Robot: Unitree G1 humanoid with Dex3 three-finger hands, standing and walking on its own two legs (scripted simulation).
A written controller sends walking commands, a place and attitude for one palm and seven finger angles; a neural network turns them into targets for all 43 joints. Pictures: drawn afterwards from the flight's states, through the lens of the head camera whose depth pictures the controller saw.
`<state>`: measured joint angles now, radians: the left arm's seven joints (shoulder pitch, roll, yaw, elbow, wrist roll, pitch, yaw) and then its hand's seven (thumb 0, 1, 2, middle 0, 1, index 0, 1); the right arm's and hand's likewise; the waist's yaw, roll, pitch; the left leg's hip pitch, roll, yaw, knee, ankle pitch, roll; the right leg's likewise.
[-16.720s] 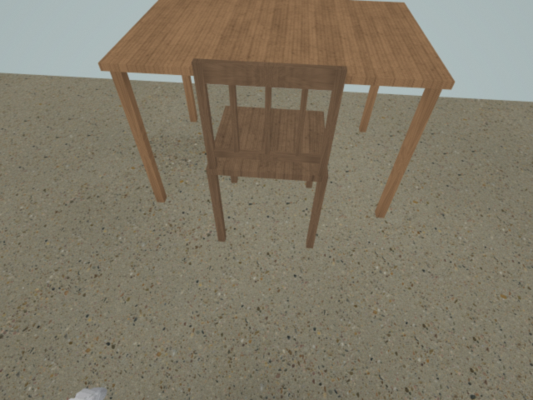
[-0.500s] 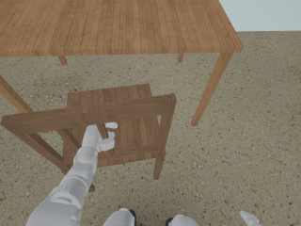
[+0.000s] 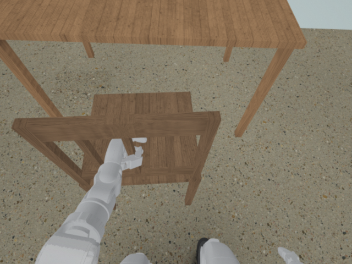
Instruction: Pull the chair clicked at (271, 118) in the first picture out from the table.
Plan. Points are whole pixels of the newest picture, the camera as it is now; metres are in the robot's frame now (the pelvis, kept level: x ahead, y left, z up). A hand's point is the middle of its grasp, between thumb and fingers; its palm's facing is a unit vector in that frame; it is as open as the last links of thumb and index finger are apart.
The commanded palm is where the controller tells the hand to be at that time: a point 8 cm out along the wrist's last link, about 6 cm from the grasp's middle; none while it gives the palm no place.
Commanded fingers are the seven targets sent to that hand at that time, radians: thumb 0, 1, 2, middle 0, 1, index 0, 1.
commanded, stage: step backward, pulling the chair out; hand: left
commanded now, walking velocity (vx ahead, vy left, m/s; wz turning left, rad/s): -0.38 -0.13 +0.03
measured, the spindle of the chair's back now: (132, 155) +0.38 +0.13 -0.09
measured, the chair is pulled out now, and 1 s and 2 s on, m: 0.24 0.36 0.59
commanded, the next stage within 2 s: stop walking, hand still on the chair in 1.78 s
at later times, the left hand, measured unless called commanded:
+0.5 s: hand (130, 176) +0.31 +0.12 -0.06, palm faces -0.01 -0.98 -0.18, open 5.1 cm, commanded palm +0.30 +0.17 -0.06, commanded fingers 0.00 0.90 0.90 -0.50 -1.45 -0.50 -1.45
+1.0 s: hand (129, 203) +0.25 +0.12 -0.06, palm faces +0.04 -0.98 -0.19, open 5.1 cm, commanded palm +0.23 +0.17 -0.06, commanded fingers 0.00 0.90 0.90 -0.50 -1.45 -0.50 -1.45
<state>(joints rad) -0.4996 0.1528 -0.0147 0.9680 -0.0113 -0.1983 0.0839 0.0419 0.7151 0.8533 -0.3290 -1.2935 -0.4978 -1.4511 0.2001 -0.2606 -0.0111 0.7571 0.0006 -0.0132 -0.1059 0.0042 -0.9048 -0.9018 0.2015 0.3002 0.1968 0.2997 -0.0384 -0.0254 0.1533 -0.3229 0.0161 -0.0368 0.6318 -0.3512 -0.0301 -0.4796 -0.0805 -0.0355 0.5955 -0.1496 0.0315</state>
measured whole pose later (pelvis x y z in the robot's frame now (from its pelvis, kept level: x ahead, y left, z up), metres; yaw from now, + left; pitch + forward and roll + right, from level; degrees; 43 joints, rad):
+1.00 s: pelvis -0.12 -0.03 +0.01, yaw -1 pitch +2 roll -3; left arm -0.52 0.22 0.09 1.05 -0.04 -0.25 0.07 0.04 0.73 0.82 -0.39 -1.25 -0.50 -1.45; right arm 0.19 -0.19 -0.01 0.76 0.00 -0.02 -0.07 0.00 -0.90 -0.90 0.20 0.30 0.20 0.30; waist -0.04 0.05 0.19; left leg -0.44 0.11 -0.04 0.65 -0.22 -0.05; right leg -0.34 0.06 -0.02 0.52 -0.21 -0.01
